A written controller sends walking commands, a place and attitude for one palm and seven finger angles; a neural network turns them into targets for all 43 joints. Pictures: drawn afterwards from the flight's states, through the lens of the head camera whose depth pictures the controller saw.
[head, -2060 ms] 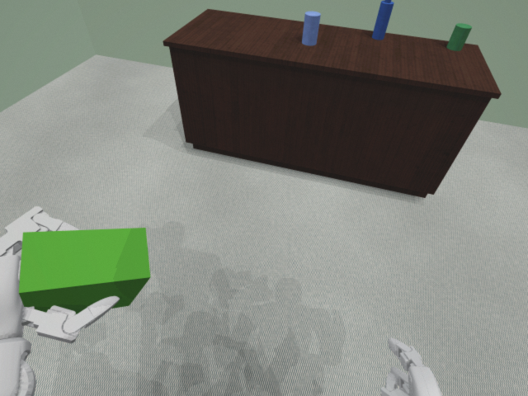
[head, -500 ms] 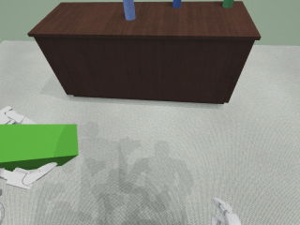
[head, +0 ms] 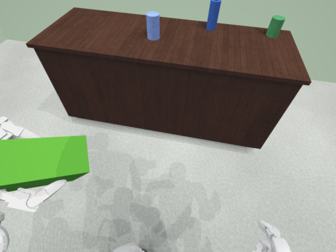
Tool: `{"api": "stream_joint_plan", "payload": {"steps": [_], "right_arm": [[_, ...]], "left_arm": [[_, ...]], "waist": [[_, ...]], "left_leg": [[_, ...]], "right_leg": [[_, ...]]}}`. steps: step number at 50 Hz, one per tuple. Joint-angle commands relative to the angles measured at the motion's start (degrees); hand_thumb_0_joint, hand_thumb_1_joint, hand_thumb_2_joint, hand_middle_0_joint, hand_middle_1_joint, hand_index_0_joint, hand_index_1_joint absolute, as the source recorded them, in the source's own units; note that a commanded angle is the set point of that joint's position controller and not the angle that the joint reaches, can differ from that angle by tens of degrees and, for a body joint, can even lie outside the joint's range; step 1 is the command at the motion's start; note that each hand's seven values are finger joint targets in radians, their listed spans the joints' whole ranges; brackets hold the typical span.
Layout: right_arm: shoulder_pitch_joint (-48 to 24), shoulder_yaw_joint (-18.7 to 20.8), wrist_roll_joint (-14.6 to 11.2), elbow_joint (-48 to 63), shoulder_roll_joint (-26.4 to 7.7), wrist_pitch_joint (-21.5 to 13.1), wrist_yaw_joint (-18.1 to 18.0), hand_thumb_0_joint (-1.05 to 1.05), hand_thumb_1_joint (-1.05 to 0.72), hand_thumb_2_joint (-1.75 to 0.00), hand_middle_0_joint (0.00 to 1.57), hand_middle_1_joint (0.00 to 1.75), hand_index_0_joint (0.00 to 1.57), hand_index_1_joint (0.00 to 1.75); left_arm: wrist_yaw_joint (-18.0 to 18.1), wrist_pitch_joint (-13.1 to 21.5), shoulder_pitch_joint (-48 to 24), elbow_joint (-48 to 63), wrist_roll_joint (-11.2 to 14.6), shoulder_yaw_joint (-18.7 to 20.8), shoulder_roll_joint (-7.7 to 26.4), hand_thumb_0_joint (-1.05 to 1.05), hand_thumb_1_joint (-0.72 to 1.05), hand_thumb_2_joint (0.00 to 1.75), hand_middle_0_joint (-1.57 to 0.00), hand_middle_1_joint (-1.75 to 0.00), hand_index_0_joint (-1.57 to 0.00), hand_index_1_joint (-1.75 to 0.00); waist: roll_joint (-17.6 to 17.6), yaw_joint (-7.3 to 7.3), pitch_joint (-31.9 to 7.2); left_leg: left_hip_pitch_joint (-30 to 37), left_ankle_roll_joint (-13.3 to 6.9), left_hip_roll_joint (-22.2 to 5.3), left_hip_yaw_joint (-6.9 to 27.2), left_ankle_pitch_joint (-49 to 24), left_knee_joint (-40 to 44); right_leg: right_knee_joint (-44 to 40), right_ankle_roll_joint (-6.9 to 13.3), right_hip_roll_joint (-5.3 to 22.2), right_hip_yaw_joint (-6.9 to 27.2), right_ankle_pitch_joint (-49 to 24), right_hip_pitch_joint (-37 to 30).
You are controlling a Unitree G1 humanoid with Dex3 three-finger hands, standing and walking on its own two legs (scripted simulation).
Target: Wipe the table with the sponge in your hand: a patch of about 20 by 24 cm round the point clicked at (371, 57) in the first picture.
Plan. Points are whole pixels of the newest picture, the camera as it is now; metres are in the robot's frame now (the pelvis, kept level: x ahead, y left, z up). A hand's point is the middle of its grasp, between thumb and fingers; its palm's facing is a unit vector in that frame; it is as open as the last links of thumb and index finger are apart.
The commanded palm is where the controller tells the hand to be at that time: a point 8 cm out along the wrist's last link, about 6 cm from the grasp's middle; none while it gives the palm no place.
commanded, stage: walk to a spot facing it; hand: left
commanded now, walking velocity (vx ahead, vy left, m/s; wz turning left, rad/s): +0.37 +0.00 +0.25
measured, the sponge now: (54, 163) +0.22 +0.21 +0.17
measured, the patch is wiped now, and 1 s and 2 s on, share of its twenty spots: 0.00 0.00 0.00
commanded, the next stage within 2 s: none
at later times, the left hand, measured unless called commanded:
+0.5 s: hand (82, 119) +0.32 +0.20 +0.17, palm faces +0.58 -0.71 -0.40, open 9.8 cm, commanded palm +0.25 +0.24 +0.19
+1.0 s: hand (77, 92) +0.36 +0.22 +0.20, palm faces +0.66 -0.61 -0.45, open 9.8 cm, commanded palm +0.29 +0.24 +0.19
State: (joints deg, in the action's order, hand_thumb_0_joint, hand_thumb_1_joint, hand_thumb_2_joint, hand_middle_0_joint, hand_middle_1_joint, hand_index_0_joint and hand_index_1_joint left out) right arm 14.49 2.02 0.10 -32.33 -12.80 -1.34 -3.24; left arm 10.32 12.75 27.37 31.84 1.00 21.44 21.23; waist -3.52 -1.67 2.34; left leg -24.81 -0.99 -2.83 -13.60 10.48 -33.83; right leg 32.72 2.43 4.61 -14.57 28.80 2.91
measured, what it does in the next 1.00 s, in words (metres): walks ahead, turning left: left foot, then right foot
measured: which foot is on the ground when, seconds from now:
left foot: up 0.00-0.00, down 0.02-0.40, up 0.42-0.76, down 0.78-1.00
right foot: down 0.00-0.04, up 0.06-0.38, down 0.40-0.78, up 0.80-1.00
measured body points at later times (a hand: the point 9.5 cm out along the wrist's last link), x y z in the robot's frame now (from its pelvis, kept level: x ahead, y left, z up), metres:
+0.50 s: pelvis +0.15 -0.07 +0.00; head +0.18 -0.09 +0.45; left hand +0.29 +0.24 +0.19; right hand +0.34 -0.27 -0.12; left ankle +0.09 +0.07 -0.65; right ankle +0.16 -0.17 -0.72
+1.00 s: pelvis +0.26 -0.08 +0.01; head +0.30 -0.04 +0.46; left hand +0.33 +0.25 +0.22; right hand +0.51 -0.18 -0.07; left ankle +0.27 +0.05 -0.72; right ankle +0.34 -0.21 -0.67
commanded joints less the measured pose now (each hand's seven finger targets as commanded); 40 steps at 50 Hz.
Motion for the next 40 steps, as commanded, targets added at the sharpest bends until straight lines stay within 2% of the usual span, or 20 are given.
{"api": "stream_joint_plan", "payload": {"steps": [1,2,3,6,10,18,19,20,21,22,23,24,26,28,33,36,37,38,39,40], "right_arm": [[-4.54,1.31,0.47,8.41,-5.25,-4.22,-1.19,0.00,-0.90,-0.90,0.20,0.30,0.20,0.30],[-4.65,0.24,0.09,9.01,-4.59,-4.82,-0.37,0.00,-0.90,-0.90,0.20,0.30,0.20,0.30],[-4.99,0.00,0.00,7.84,-5.33,-4.46,0.43,0.00,-0.90,-0.90,0.20,0.30,0.20,0.30],[-7.70,1.25,-0.45,6.86,-4.53,-4.52,0.42,0.00,-0.90,-0.90,0.20,0.30,0.20,0.30],[-6.73,1.30,-0.52,6.06,-4.25,-5.87,1.19,0.00,-0.90,-0.90,0.20,0.30,0.20,0.30],[-5.13,1.19,-1.08,4.41,-4.45,-6.85,-1.31,0.00,-0.90,-0.90,0.20,0.30,0.20,0.30],[-4.51,0.76,-1.31,4.29,-3.21,-6.57,-1.31,0.00,-0.90,-0.90,0.20,0.30,0.20,0.30],[-6.01,0.21,-1.18,4.94,-1.59,-6.15,-1.41,0.00,-0.90,-0.90,0.20,0.30,0.20,0.30],[-9.68,0.23,-0.77,5.33,-3.89,-6.82,-1.52,0.00,-0.90,-0.90,0.20,0.30,0.20,0.30],[-10.23,0.10,-0.08,4.28,-3.89,-7.04,-1.42,0.00,-0.90,-0.90,0.20,0.30,0.20,0.30],[-9.44,0.54,-0.10,3.84,-4.33,-6.95,-1.29,0.00,-0.90,-0.90,0.20,0.30,0.20,0.30],[-9.75,0.34,0.17,3.42,-4.17,-6.39,-1.14,0.00,-0.90,-0.90,0.20,0.30,0.20,0.30],[-10.02,0.04,0.39,3.81,-3.39,-5.22,-1.05,0.00,-0.90,-0.90,0.20,0.30,0.20,0.30],[-9.95,0.10,0.46,5.48,-2.76,-4.24,-1.00,0.00,-0.90,-0.90,0.20,0.30,0.20,0.30],[-7.63,1.03,-0.06,9.53,-1.76,-2.73,-0.82,0.00,-0.90,-0.90,0.20,0.30,0.20,0.30],[-5.34,2.07,-0.27,9.83,-2.62,-2.20,-1.14,0.00,-0.90,-0.90,0.20,0.30,0.20,0.30],[-4.18,2.40,-0.48,9.76,-3.04,-2.15,-1.43,0.00,-0.90,-0.90,0.20,0.30,0.20,0.30],[-5.01,2.67,-0.33,9.98,-4.15,-2.45,-1.33,0.00,-0.90,-0.90,0.20,0.30,0.20,0.30],[-4.39,2.62,-0.60,10.30,-5.92,-3.13,-0.48,0.00,-0.90,-0.90,0.20,0.30,0.20,0.30],[-4.56,2.48,-0.69,9.22,-6.37,-3.99,1.16,0.00,-0.90,-0.90,0.20,0.30,0.20,0.30]], "left_arm": [[1.49,4.57,-11.06,14.38,0.48,6.23,11.32,0.00,0.10,1.30,-1.20,-1.60,-1.20,-1.60],[1.18,4.82,-11.90,13.32,0.76,6.03,12.39,0.00,0.10,1.30,-1.20,-1.60,-1.20,-1.60],[0.25,3.68,-11.92,7.80,0.32,5.98,13.59,0.00,0.10,1.30,-1.20,-1.60,-1.20,-1.60],[-0.55,4.20,-9.37,14.00,0.99,10.77,15.12,0.00,0.10,1.30,-1.20,-1.60,-1.20,-1.60],[-1.09,4.99,0.96,15.31,1.68,9.54,9.45,0.00,0.10,1.30,-1.20,-1.60,-1.20,-1.60],[-1.15,2.76,-7.46,4.31,0.11,3.18,5.50,0.00,0.10,1.30,-1.20,-1.60,-1.20,-1.60],[-1.09,2.14,-8.65,3.71,-0.32,2.88,5.93,0.00,0.10,1.30,-1.20,-1.60,-1.20,-1.60],[-0.64,1.07,-9.75,3.23,-0.79,4.58,9.85,0.00,0.10,1.30,-1.20,-1.60,-1.20,-1.60],[-0.32,0.45,-12.06,4.78,0.03,5.14,11.60,0.00,0.10,1.30,-1.20,-1.60,-1.20,-1.60],[-0.19,0.70,-16.21,6.61,-0.43,4.88,11.41,0.00,0.10,1.30,-1.20,-1.60,-1.20,-1.60],[-0.48,1.55,-15.10,7.64,-0.29,4.59,11.50,0.00,0.10,1.30,-1.20,-1.60,-1.20,-1.60],[-0.42,2.40,-12.39,9.12,-0.57,5.50,11.88,0.00,0.10,1.30,-1.20,-1.60,-1.20,-1.60],[0.00,3.44,-8.07,11.60,-1.06,6.83,12.17,0.00,0.10,1.30,-1.20,-1.60,-1.20,-1.60],[0.47,3.90,-6.04,13.72,-0.90,8.76,13.04,0.00,0.10,1.30,-1.20,-1.60,-1.20,-1.60],[2.02,2.99,5.18,12.98,1.38,11.26,10.98,0.00,0.10,1.30,-1.20,-1.60,-1.20,-1.60],[2.39,2.53,3.71,13.61,2.16,10.52,10.61,0.00,0.10,1.30,-1.20,-1.60,-1.20,-1.60],[2.25,2.33,3.64,12.88,2.49,8.95,9.32,0.00,0.10,1.30,-1.20,-1.60,-1.20,-1.60],[1.98,3.33,1.66,15.88,3.09,8.85,9.83,0.00,0.10,1.30,-1.20,-1.60,-1.20,-1.60],[1.74,3.88,1.48,16.82,2.90,10.11,11.73,0.00,0.10,1.30,-1.20,-1.60,-1.20,-1.60],[0.55,3.45,-2.73,15.63,1.19,10.44,14.04,0.00,0.10,1.30,-1.20,-1.60,-1.20,-1.60]], "waist": [[18.71,2.66,-16.83],[19.60,2.09,-14.51],[11.63,2.89,-9.38],[12.91,1.14,-6.06],[17.39,0.70,-8.39],[10.66,0.94,-6.98],[2.40,1.03,-7.85],[-16.58,0.09,-6.92],[-16.33,-0.93,-5.64],[-9.21,0.45,-5.14],[-7.74,0.99,-3.20],[-4.05,0.68,-1.57],[-3.30,0.58,-2.34],[-4.16,0.93,-5.31],[-5.97,-0.66,-10.03],[-4.85,2.24,-14.61],[-0.45,4.47,-16.73],[11.16,3.95,-19.09],[21.22,2.31,-20.68],[13.83,3.18,-16.41]], "left_leg": [[35.20,-11.04,-14.28,27.98,-15.53,8.77],[35.42,-17.02,-22.92,45.36,-22.09,10.97],[26.36,-16.96,-23.06,45.29,-12.88,14.50],[13.47,-14.21,-19.63,34.22,6.42,17.69],[5.72,-9.13,-13.06,18.58,9.61,19.12],[5.54,-5.23,-8.54,13.23,14.77,5.29],[2.05,-3.61,-5.07,10.57,15.52,-5.99],[-12.55,-0.72,1.63,6.23,21.28,-24.95],[-19.67,0.61,1.89,12.48,23.42,-37.83],[-19.24,1.08,-0.82,16.24,19.14,-41.45],[-19.18,2.21,-1.91,15.32,16.63,-43.98],[-19.18,2.91,-2.79,14.67,15.56,-44.01],[-16.88,3.21,-2.93,11.82,15.59,-37.78],[-11.51,3.28,-3.08,8.42,13.73,-26.77],[-5.09,3.27,0.96,-1.43,8.15,-6.12],[8.12,2.64,5.63,-4.47,0.09,5.07],[18.70,1.25,3.34,-0.24,-8.44,9.73],[30.62,-5.85,-8.85,16.60,-35.32,8.40],[35.75,-15.75,-24.31,40.87,-65.47,6.09],[32.81,-16.17,-24.04,40.85,-59.70,6.87]], "right_leg": [[34.30,-2.56,0.77,5.22,-12.07,21.66],[44.84,-2.53,-3.33,11.48,6.66,30.90],[46.82,-2.30,-1.91,16.01,5.63,32.91],[41.47,-3.48,3.01,16.22,0.39,32.21],[26.26,-4.34,2.30,9.46,-8.12,21.90],[-3.58,-6.21,-2.18,2.95,-7.99,7.24],[-10.85,-4.03,3.23,10.41,-6.46,3.13],[-16.50,1.76,17.60,31.94,-9.02,-4.13],[-18.49,6.03,25.68,40.68,-16.22,-4.75],[-18.02,6.01,25.74,36.84,-16.23,-2.32],[-17.30,6.54,24.32,34.57,-21.95,-1.17],[-14.76,6.14,21.93,27.21,-33.23,-0.77],[-10.77,4.53,19.14,14.77,-49.99,-2.48],[-8.71,3.18,17.29,7.56,-55.56,-3.85],[-2.51,2.61,15.46,3.23,-64.45,-7.82],[11.02,-0.62,13.94,0.48,-67.01,-2.95],[22.27,-3.05,12.24,-0.02,-57.62,4.32],[35.85,-6.51,4.32,1.14,-21.96,17.96],[44.78,-7.46,-1.74,8.43,14.69,30.76],[46.10,-6.28,-0.57,13.93,13.87,34.52]]}}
